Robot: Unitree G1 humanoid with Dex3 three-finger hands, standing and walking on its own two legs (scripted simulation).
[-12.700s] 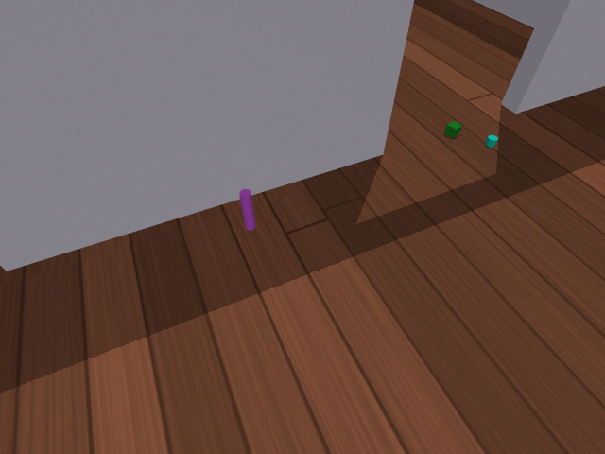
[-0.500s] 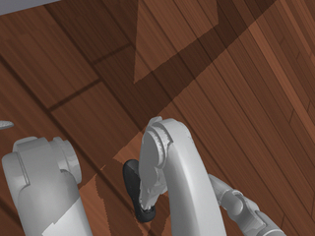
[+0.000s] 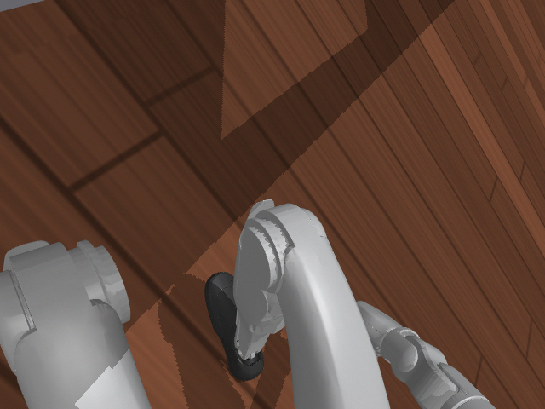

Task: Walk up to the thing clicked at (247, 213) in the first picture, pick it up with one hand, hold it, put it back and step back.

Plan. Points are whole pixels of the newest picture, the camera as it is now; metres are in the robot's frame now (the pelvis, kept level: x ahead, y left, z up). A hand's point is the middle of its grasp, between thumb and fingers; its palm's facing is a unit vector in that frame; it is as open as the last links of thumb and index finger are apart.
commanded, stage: close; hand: left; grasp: from the side
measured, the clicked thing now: out of the picture +0.43 +0.32 -0.18
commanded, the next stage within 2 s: settle in 0.06 s
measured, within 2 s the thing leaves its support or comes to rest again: leaves its support in 0.44 s
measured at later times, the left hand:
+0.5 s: hand out of the picture +0.43 +0.32 -0.15, palm faces +0.38 -0.92 -0.01, open 6.1 cm
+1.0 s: hand out of the picture +0.41 +0.33 -0.03, palm faces +0.36 -0.93 -0.05, open 6.1 cm
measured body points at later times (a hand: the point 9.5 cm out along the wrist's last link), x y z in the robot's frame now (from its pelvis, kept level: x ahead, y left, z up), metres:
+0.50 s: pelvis +0.00 +0.00 +0.01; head +0.23 +0.19 +0.34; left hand +0.40 +0.36 -0.15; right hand +0.17 -0.25 -0.03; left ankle +0.08 +0.13 -0.25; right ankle +0.14 -0.13 -0.25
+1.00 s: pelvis +0.01 -0.01 +0.03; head +0.20 +0.14 +0.41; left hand +0.39 +0.38 -0.03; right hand +0.20 -0.25 -0.05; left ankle +0.08 +0.13 -0.25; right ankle +0.14 -0.13 -0.25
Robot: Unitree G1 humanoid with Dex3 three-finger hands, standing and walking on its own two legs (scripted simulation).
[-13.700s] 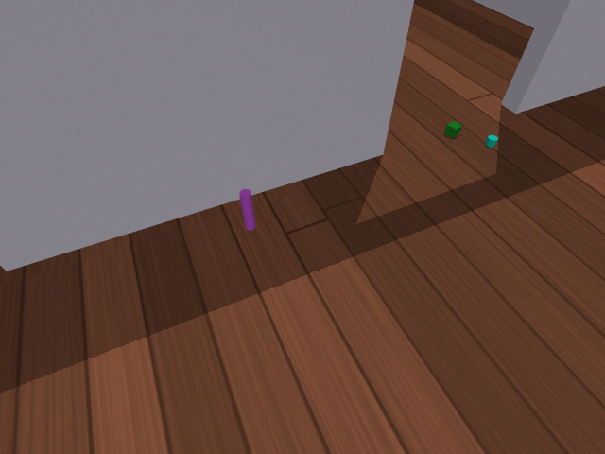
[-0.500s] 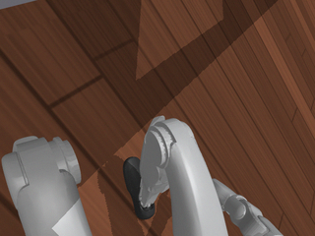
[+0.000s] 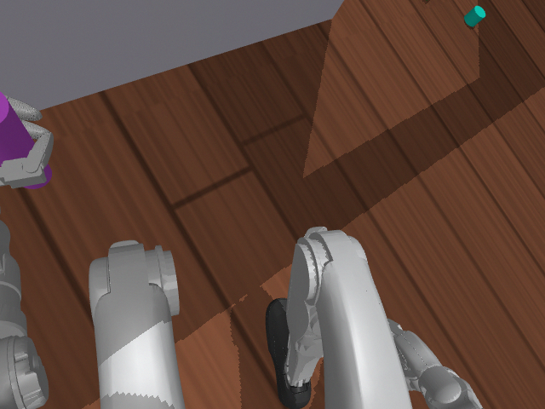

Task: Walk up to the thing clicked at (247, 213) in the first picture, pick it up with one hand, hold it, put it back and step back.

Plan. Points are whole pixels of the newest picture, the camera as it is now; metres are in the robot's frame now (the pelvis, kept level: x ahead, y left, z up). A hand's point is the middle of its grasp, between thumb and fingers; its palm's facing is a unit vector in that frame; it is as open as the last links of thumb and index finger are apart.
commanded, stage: settle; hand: left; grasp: from the side
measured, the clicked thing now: (12, 147) +0.43 +0.32 -0.08
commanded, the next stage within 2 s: lift in 1.14 s
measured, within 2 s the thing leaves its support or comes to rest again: neither
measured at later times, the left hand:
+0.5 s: hand (10, 118) +0.43 +0.30 +0.00, palm faces +0.28 -0.96 -0.05, open 6.1 cm
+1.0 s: hand (7, 104) +0.43 +0.29 +0.03, palm faces +0.28 -0.96 -0.06, open 6.1 cm
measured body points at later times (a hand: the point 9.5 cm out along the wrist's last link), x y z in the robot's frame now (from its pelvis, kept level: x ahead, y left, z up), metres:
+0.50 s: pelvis +0.01 -0.01 +0.03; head +0.22 +0.07 +0.42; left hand +0.41 +0.35 +0.00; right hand +0.16 -0.27 -0.08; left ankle +0.08 +0.13 -0.28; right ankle +0.12 -0.13 -0.28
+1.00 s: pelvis +0.01 -0.01 +0.06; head +0.21 +0.06 +0.45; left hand +0.41 +0.34 +0.04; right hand +0.16 -0.27 -0.07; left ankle +0.08 +0.13 -0.28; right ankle +0.12 -0.13 -0.28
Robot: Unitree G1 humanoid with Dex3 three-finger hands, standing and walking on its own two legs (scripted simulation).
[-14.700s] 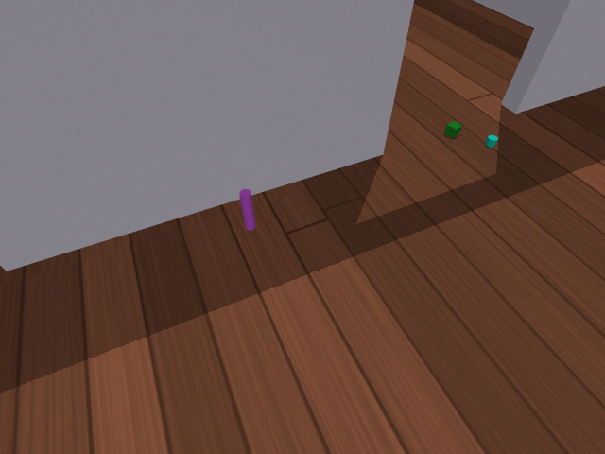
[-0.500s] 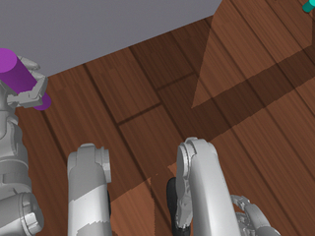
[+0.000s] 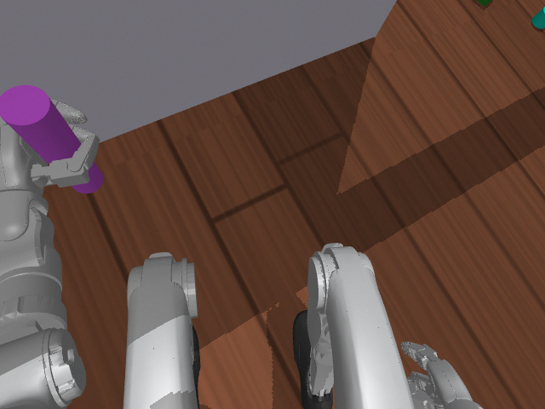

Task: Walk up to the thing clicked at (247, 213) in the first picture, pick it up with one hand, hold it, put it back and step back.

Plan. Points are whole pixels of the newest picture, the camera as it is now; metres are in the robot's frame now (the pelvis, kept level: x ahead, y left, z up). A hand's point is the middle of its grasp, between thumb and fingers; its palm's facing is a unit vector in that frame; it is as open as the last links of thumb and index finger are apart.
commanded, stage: settle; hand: left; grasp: from the side
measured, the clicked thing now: (62, 150) +0.45 +0.28 -0.04
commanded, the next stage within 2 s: lift in 0.14 s
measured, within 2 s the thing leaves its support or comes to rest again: neither
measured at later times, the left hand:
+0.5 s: hand (66, 139) +0.45 +0.25 +0.00, palm faces +0.16 -0.99 -0.05, open 6.1 cm
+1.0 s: hand out of the picture +0.41 +0.24 +0.14, palm faces +0.17 -0.98 -0.06, open 6.1 cm
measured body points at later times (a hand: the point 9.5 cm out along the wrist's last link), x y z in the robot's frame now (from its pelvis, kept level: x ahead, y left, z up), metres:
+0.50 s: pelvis +0.00 +0.00 +0.02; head +0.20 +0.05 +0.42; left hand +0.44 +0.31 +0.01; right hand +0.12 -0.27 -0.10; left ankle +0.08 +0.14 -0.34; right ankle +0.10 -0.13 -0.34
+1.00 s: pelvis +0.01 +0.00 +0.13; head +0.19 +0.04 +0.54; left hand +0.40 +0.30 +0.15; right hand +0.18 -0.24 +0.00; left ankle +0.08 +0.14 -0.34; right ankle +0.10 -0.13 -0.34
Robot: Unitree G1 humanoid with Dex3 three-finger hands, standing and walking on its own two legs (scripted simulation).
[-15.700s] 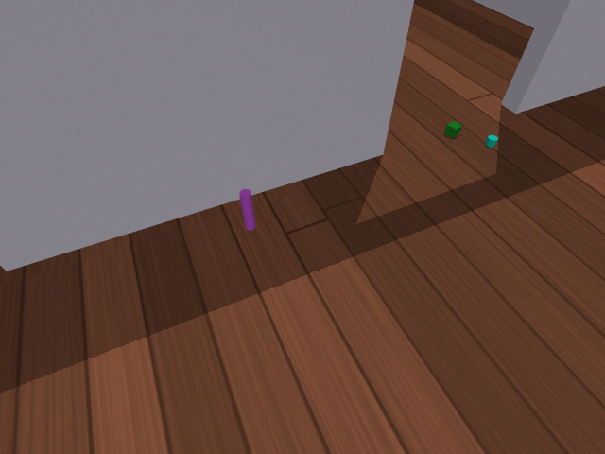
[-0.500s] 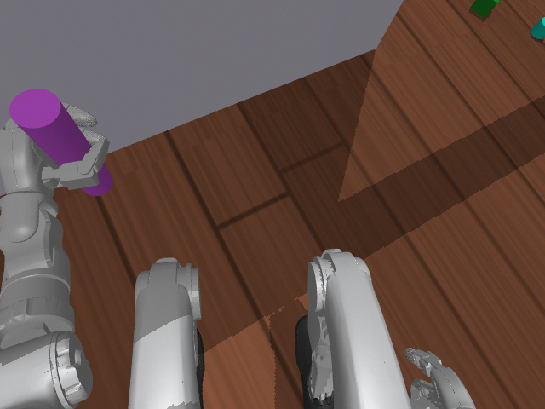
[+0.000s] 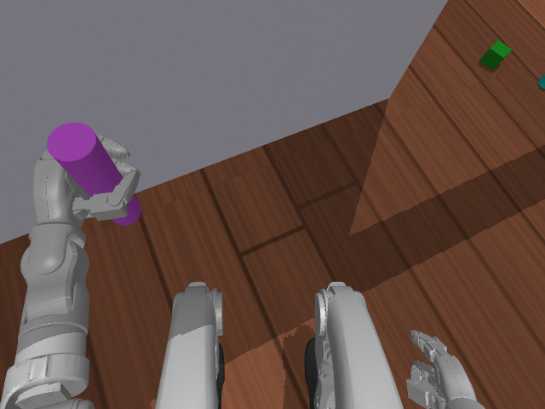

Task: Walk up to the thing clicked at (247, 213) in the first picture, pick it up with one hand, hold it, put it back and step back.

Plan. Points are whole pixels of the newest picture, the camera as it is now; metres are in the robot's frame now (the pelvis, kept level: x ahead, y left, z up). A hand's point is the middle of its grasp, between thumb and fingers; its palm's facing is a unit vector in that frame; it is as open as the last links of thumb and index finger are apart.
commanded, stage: lift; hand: left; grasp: from the side
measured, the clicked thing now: (104, 183) +0.41 +0.24 +0.00
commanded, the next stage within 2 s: hold in 1.32 s
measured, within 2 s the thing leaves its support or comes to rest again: neither
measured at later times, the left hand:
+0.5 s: hand (55, 125) +0.39 +0.21 +0.17, palm faces +0.14 -0.99 -0.05, open 6.1 cm
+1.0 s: hand (23, 79) +0.38 +0.19 +0.24, palm faces +0.15 -0.99 -0.03, open 6.1 cm
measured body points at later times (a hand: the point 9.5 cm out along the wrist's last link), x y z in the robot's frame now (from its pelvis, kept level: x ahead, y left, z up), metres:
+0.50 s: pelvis +0.04 +0.01 +0.14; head +0.15 +0.03 +0.58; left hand +0.38 +0.26 +0.17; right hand +0.20 -0.24 +0.04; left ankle +0.08 +0.13 -0.46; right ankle +0.08 -0.14 -0.46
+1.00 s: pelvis +0.05 +0.00 +0.20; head +0.13 +0.02 +0.65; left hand +0.37 +0.25 +0.24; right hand +0.20 -0.23 +0.09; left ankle +0.07 +0.13 -0.46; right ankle +0.08 -0.14 -0.46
